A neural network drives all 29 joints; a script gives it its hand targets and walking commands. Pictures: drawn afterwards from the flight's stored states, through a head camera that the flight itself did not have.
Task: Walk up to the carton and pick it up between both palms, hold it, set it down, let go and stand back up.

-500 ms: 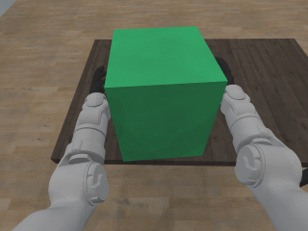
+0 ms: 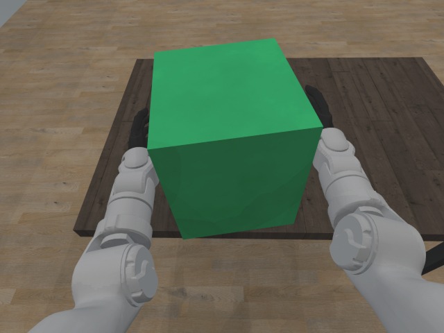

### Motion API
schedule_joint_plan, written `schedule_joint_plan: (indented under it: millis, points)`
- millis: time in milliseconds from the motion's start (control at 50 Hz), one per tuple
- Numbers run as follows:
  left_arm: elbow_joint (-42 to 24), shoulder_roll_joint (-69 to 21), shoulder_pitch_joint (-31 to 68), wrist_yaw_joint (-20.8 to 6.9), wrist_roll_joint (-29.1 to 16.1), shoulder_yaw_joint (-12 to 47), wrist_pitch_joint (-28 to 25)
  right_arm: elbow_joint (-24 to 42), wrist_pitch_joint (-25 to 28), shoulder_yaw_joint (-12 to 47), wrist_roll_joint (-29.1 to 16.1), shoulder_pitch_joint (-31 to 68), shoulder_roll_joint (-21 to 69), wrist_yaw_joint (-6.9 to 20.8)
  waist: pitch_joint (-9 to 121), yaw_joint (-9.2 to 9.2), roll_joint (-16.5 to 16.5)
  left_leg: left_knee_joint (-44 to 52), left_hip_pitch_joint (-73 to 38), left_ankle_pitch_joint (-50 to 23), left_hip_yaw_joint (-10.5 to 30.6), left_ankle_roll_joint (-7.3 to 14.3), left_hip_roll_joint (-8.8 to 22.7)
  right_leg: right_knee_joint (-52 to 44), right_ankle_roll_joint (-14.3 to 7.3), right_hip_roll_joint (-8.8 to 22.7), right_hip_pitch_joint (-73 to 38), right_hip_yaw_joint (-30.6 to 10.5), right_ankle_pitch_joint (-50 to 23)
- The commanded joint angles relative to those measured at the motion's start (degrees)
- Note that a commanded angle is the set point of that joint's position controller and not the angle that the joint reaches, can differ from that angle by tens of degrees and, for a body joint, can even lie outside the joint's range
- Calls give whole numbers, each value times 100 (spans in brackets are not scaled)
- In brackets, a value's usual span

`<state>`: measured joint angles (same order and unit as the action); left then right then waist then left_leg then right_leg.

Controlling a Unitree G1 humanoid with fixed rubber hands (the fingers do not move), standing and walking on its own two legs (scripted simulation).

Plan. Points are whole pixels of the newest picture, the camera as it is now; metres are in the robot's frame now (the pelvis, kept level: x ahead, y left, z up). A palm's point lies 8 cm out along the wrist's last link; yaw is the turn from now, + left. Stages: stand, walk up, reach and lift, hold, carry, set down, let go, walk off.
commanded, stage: set down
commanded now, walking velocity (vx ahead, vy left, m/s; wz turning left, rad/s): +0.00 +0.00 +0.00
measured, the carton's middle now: (227, 142) +0.47 +0.04 +0.05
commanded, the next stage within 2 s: none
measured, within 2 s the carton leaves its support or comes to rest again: rests again in 0.04 s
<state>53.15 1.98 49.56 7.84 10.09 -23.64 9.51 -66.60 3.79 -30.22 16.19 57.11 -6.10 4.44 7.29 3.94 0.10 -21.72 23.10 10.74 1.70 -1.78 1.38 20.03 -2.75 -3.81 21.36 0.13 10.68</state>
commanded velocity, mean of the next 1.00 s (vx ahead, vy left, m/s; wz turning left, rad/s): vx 0.00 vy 0.00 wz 0.00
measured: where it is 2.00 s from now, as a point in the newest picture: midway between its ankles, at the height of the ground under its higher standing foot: outside the picture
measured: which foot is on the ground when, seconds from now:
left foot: down 0.00-1.00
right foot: down 0.00-1.00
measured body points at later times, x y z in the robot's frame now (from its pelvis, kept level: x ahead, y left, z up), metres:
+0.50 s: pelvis +0.00 +0.00 +0.00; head +0.05 +0.00 +0.45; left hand +0.43 +0.20 +0.08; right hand +0.47 -0.13 +0.11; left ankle -0.01 +0.14 -0.74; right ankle -0.02 -0.08 -0.74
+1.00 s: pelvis +0.00 +0.00 +0.00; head +0.05 +0.00 +0.45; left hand +0.43 +0.20 +0.08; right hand +0.47 -0.13 +0.10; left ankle -0.01 +0.14 -0.74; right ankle -0.02 -0.08 -0.74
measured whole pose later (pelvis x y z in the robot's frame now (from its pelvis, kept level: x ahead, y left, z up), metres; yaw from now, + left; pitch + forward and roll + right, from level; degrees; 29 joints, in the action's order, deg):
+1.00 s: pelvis +0.00 +0.00 +0.00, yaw +0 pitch +12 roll +0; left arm 53.7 1.4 48.7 7.8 10.5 -25.5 5.2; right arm -66.0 5.6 -32.2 18.9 55.9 -5.2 5.1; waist 6.9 3.9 0.1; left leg -21.6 23.1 10.7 1.6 -1.7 1.4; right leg 20.0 -2.7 -3.8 21.4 0.1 10.8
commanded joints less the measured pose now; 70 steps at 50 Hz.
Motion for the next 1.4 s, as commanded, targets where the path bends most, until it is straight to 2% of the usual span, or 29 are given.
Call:
schedule_joint_plan:
  millis: [0,40,100,160,260,400,500,520,560,600,620,640,700,720,740,780,800,820,960,980,1000,1060,1100,1120,1200,1260,1300,1360,1380]
  points:
    - [-1221,-2945,4567,-591,519,837,-694,683,514,610,725,3461,2900,877,4478,13,83,19,-1214,-2698,-640,-79,34,439,672,536,-1816,522,-3529]
    - [-1022,-2924,4349,-606,571,676,-718,723,532,618,773,3429,2878,889,4291,94,195,37,-1156,-2649,-638,-36,26,436,689,539,-1757,521,-3558]
    - [-891,-2947,4102,-646,563,690,-720,701,587,637,782,3395,2878,845,4206,52,315,91,-1027,-2605,-635,-19,7,456,724,542,-1948,515,-3756]
    - [-967,-2969,4254,-657,595,664,-736,622,557,554,835,3344,2877,877,4215,-24,259,61,-1008,-2547,-660,-43,12,469,726,533,-1906,523,-3675]
    - [-940,-2851,4051,-688,632,578,-777,570,562,513,865,3111,2831,867,4043,35,246,117,-862,-2419,-695,-4,9,521,762,556,-1966,507,-3710]
    - [-908,-2729,3867,-669,653,565,-788,526,575,410,889,2989,2572,839,3861,-28,173,81,-998,-2495,-668,-37,34,454,735,538,-1777,533,-3443]
    - [-824,-2597,3688,-661,736,422,-814,566,545,462,847,2905,2524,853,3771,67,206,94,-892,-2379,-675,8,1,432,718,542,-1830,477,-3445]
    - [-824,-2471,3724,-654,707,417,-821,571,544,399,890,2910,2400,833,3834,6,214,65,-915,-2400,-678,-16,9,460,742,535,-1822,510,-3469]
    - [-630,-1563,3554,-548,718,126,-817,548,515,239,725,2787,1414,733,3871,97,253,112,-819,-2276,-748,-7,-26,486,745,533,-1964,445,-3594]
    - [-760,-1280,3681,-430,694,95,-854,623,489,130,582,2874,1039,633,3880,65,256,152,-744,-2259,-749,0,-43,450,727,477,-1914,448,-3501]
    - [-917,-1793,3804,-469,770,51,-864,725,426,91,705,3017,1647,653,3603,5,360,193,-695,-2228,-720,38,-63,397,761,489,-1905,427,-3447]
    - [-924,-1475,3760,-413,735,46,-889,822,446,205,588,3018,1385,626,3773,104,350,168,-626,-2201,-754,47,-54,439,752,486,-1953,387,-3461]
    - [-924,-1708,3748,-398,803,-23,-874,874,418,113,673,3041,1585,604,3660,43,311,185,-699,-2230,-722,52,-66,388,742,488,-1829,396,-3365]
    - [-1076,-1296,3573,-312,703,32,-863,929,422,145,506,2863,1029,538,3883,51,198,77,-872,-2553,-727,6,-49,402,709,457,-1857,403,-3479]
    - [-1153,-1652,3667,-327,796,68,-873,867,415,85,625,2989,1405,568,3716,41,165,91,-912,-2529,-689,7,-26,334,700,429,-1575,455,-3050]
    - [-1226,-834,3475,-164,601,95,-875,917,420,179,332,2750,504,436,3926,98,74,-65,-1024,-2918,-719,-39,-15,399,654,422,-1612,395,-3406]
    - [-1225,-1047,3588,-157,578,180,-880,965,411,195,336,2921,707,410,3787,63,81,-22,-974,-2787,-691,-48,0,328,653,406,-1467,439,-3164]
    - [-1275,-656,3471,-93,502,160,-863,985,403,261,198,2807,234,337,3856,70,80,-56,-1043,-2832,-721,-44,-7,308,649,396,-1532,426,-3273]
    - [-1086,-641,3411,27,344,314,-859,920,259,621,-112,2932,357,210,3469,179,161,-77,-710,-2586,-699,31,4,244,623,404,-1275,330,-2993]
    - [-1081,-827,3493,23,311,426,-867,832,254,560,-63,2916,486,197,3381,58,133,-42,-717,-2470,-687,10,11,246,627,385,-1196,369,-2854]
    - [-1199,-533,3261,69,238,410,-865,947,286,682,-233,2768,117,175,3779,177,74,-196,-901,-2941,-721,-41,14,333,603,364,-1308,312,-3260]
    - [-1114,-707,3445,69,259,438,-889,858,290,671,-198,2980,349,164,3641,123,117,-218,-830,-2872,-657,-36,30,297,618,365,-1067,310,-3057]
    - [-1125,-461,3289,85,204,418,-866,873,286,829,-380,2862,73,154,3602,205,52,-241,-794,-2928,-676,-32,13,289,595,362,-1148,270,-3115]
    - [-837,-512,3424,62,210,454,-862,763,218,756,-306,2895,171,163,3351,126,79,-161,-600,-2540,-662,-7,15,252,596,392,-1093,264,-2855]
    - [-945,-508,3140,61,167,522,-839,696,258,806,-371,2758,-5,148,3304,76,11,-244,-727,-2833,-609,-47,34,290,539,345,-923,261,-2957]
    - [-958,-346,2745,55,190,448,-821,697,246,980,-464,2414,-158,146,3210,191,46,-296,-898,-3105,-608,-51,57,290,537,311,-903,252,-3045]
    - [-1073,-277,2831,95,39,579,-878,796,324,924,-502,2507,-283,107,3506,132,-43,-349,-859,-3118,-611,-85,36,282,515,313,-872,236,-3060]
    - [-924,-390,3109,107,-2,690,-883,635,263,890,-517,2691,-264,107,3476,30,-85,-383,-921,-3083,-582,-131,50,226,472,286,-608,272,-2673]
    - [-726,-295,3138,126,27,608,-885,525,235,872,-544,2746,-344,132,3412,97,-79,-335,-839,-2866,-619,-120,45,193,458,300,-533,246,-2481]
